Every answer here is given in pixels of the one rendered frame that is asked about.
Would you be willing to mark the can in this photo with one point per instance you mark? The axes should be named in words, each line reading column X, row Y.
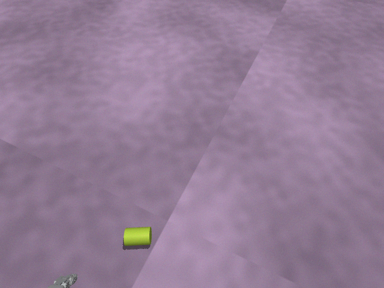
column 137, row 236

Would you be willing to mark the left robot hand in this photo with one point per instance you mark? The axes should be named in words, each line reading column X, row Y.
column 64, row 281

